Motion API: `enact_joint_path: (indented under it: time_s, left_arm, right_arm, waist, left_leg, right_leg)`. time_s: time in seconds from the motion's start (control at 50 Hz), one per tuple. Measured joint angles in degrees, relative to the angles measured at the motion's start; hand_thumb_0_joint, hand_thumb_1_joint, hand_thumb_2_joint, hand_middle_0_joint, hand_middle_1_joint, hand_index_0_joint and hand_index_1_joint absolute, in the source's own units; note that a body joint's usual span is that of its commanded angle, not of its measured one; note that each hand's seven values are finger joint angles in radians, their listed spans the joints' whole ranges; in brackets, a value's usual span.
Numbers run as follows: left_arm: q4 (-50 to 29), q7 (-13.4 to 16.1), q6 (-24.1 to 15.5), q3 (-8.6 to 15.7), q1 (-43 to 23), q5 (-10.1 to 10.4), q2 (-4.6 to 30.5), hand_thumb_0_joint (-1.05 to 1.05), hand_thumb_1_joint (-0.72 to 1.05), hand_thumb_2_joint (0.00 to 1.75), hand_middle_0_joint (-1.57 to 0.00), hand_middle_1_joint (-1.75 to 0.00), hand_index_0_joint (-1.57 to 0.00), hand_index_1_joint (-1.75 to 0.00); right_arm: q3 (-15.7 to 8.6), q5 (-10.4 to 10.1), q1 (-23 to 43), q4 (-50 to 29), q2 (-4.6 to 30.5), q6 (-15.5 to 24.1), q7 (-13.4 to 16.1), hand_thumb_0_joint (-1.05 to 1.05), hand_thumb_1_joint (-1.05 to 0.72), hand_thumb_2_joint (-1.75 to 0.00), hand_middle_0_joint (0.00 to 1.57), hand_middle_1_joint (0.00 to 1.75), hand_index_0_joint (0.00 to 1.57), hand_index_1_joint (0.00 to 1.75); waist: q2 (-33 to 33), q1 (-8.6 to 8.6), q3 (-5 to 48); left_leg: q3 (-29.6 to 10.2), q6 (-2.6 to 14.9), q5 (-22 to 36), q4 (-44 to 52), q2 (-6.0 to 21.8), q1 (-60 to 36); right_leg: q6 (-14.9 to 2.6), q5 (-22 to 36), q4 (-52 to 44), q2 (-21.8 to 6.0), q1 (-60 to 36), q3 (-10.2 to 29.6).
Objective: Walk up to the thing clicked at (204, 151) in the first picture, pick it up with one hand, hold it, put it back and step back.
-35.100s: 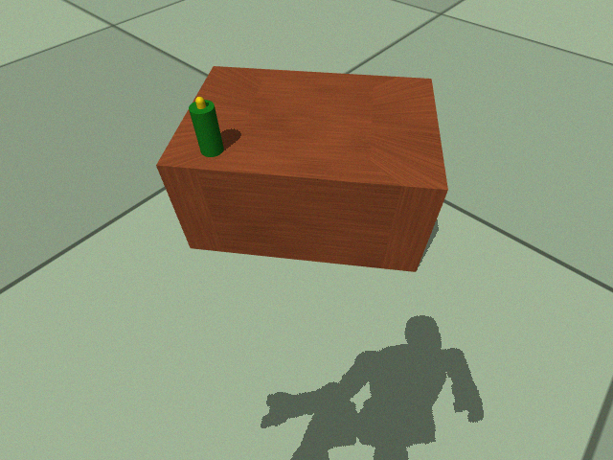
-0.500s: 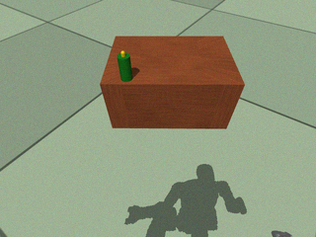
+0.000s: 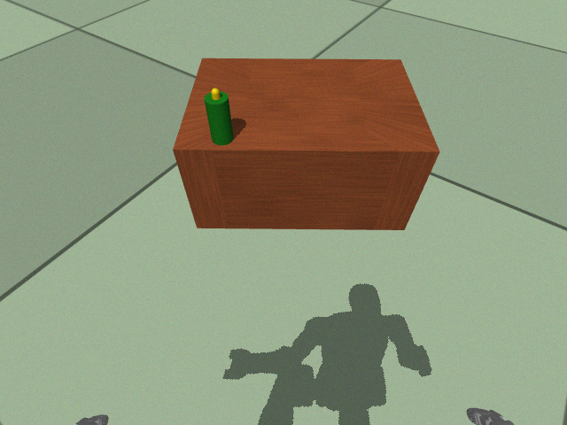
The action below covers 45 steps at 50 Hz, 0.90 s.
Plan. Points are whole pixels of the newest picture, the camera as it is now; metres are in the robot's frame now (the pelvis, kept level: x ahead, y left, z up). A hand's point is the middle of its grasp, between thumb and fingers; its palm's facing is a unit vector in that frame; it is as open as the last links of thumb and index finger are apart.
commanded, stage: step back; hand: left
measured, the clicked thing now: (219, 115) +1.05 +0.21 -0.22
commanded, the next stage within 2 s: stand in 0.16 s
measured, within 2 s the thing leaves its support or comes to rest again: neither
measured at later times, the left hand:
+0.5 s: hand out of the picture +0.07 +0.25 -0.14, palm faces -0.03 -0.94 -0.34, open 7.3 cm
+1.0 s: hand out of the picture +0.01 +0.25 -0.14, palm faces -0.05 -0.94 -0.35, open 7.3 cm
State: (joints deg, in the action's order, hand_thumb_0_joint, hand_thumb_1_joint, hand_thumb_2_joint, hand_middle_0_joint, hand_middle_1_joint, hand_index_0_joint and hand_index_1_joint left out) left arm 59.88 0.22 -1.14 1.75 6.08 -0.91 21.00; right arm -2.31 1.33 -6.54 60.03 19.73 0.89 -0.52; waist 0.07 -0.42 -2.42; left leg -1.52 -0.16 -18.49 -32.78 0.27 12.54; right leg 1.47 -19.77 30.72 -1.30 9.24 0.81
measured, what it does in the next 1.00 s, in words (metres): stands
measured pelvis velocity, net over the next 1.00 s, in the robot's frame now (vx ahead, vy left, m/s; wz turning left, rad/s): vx -0.04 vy -0.01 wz -0.01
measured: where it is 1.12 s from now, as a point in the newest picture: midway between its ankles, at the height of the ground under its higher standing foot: outside the picture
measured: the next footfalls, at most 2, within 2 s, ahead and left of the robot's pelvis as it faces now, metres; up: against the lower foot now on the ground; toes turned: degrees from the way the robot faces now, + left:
none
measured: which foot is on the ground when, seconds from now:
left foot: down 0.00-1.00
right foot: down 0.00-1.00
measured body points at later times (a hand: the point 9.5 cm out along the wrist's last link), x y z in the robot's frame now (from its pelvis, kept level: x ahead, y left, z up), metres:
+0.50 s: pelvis -0.02 +0.00 +0.01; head -0.01 +0.00 +0.46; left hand +0.07 +0.30 -0.12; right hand +0.08 -0.29 -0.11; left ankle -0.01 +0.12 -0.73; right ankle -0.03 -0.14 -0.73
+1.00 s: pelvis -0.04 -0.01 +0.02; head -0.03 -0.01 +0.46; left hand +0.02 +0.30 -0.12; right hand +0.01 -0.31 -0.12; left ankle -0.01 +0.12 -0.73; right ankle -0.03 -0.14 -0.73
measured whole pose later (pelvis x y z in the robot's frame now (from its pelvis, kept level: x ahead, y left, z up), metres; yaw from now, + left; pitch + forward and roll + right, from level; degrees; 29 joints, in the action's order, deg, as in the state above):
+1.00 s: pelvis -0.04 -0.01 +0.02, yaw +0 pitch -2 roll +0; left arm 65.0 -0.7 -0.7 -0.1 8.9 -0.6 20.3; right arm -0.7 0.8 -8.1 66.1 20.4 0.5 -1.2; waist 0.4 0.2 -3.5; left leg -1.1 -1.0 -7.9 -19.0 0.6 8.8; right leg 1.2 -10.6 20.1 -1.2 7.2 1.1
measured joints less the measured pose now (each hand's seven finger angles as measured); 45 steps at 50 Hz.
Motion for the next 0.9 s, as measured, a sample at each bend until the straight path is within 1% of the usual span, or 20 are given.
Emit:
enact_joint_path:
  time_s: [0.14, 0.18, 0.24, 0.44, 0.66, 0.9]
  left_arm:
    - [0.4, 0.2, 0.3, 0.0, -0.4, -0.1, 0.2, 0.0, 0.91, 0.9, -0.2, -0.29, -0.2, -0.3]
    - [0.7, 0.4, 0.4, -0.1, -0.6, 0.2, 0.3, 0.0, 0.91, 0.9, -0.2, -0.29, -0.2, -0.3]
    - [1.3, 0.5, 0.7, -0.6, -0.7, 0.7, 0.0, 0.0, 0.91, 0.9, -0.2, -0.29, -0.2, -0.3]
    - [3.0, 0.0, 0.9, -1.7, -1.8, 0.5, -1.2, 0.0, 0.91, 0.9, -0.2, -0.29, -0.2, -0.3]
    - [4.4, -0.6, 0.6, -1.7, -0.7, 0.1, -0.8, 0.0, 0.91, 0.9, -0.2, -0.29, -0.2, -0.3]
    - [5.2, -1.0, 0.7, -1.6, 2.6, 0.1, -0.5, 0.0, 0.91, 0.9, -0.2, -0.29, -0.2, -0.3]
  right_arm:
    - [-0.2, 0.2, 2.0, 0.0, 0.2, -0.1, 0.0, 0.01, -0.9, -0.9, 0.2, 0.3, 0.2, 0.3]
    - [-0.1, 0.0, 2.3, 0.3, 0.1, -0.1, 0.0, 0.01, -0.9, -0.9, 0.2, 0.3, 0.2, 0.3]
    - [0.5, -0.5, 2.9, 0.7, -0.1, -0.1, 0.2, 0.01, -0.9, -0.9, 0.2, 0.3, 0.2, 0.3]
    - [1.7, -1.1, 4.1, 2.6, -0.3, -0.4, 0.3, 0.01, -0.9, -0.9, 0.2, 0.3, 0.2, 0.3]
    - [1.8, -0.6, 1.6, 4.8, -0.2, -0.5, -0.5, 0.01, -0.9, -0.9, 0.2, 0.3, 0.2, 0.3]
    - [1.4, -0.4, -1.6, 6.2, 0.6, -0.6, -0.8, 0.01, -0.9, -0.9, 0.2, 0.3, 0.2, 0.3]
  waist:
    - [-0.7, -0.33, -0.5]
    - [-1.0, -0.43, -1.0]
    - [-1.1, -0.39, -1.7]
    - [-0.4, 0.15, -2.7]
    - [0.0, 0.64, -1.0]
    - [0.2, 0.66, -0.9]
  left_leg:
    - [0.2, 0.07, -0.5, -0.4, -0.2, -0.2]
    - [0.3, 0.11, -0.3, 0.2, -0.3, -0.6]
    - [0.5, 0.06, 1.2, 2.7, -0.3, -1.8]
    - [0.8, 0.03, 6.6, 10.3, -0.3, -4.9]
    - [0.6, -0.31, 10.2, 13.8, -0.2, -5.1]
    - [0.4, -0.71, 10.8, 13.9, 0.2, -3.5]
  right_leg:
    - [0.1, -0.7, 0.8, -0.2, 0.0, 0.1]
    - [0.2, -0.5, 0.4, -0.3, -0.2, 0.2]
    - [0.35, 1.1, -2.1, -0.3, -1.4, 0.4]
    - [0.61, 6.5, -9.4, -0.5, -4.2, 0.7]
    - [0.39, 9.3, -11.7, -0.4, -3.9, 0.5]
    - [-0.08, 9.4, -10.7, -0.1, -1.8, 0.4]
